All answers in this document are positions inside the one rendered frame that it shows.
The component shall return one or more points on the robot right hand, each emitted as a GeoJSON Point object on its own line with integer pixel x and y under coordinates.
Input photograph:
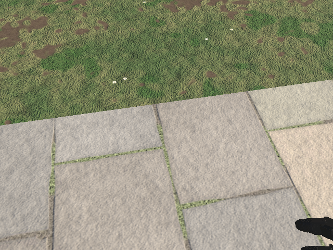
{"type": "Point", "coordinates": [317, 226]}

